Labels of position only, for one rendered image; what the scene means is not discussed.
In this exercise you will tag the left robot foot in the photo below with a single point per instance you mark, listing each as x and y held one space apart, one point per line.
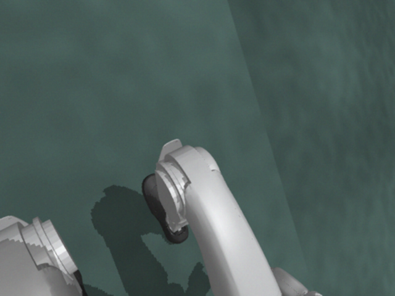
79 279

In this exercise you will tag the right robot hand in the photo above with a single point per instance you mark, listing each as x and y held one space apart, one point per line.
289 286

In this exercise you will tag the right robot foot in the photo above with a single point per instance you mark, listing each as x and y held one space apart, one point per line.
149 188

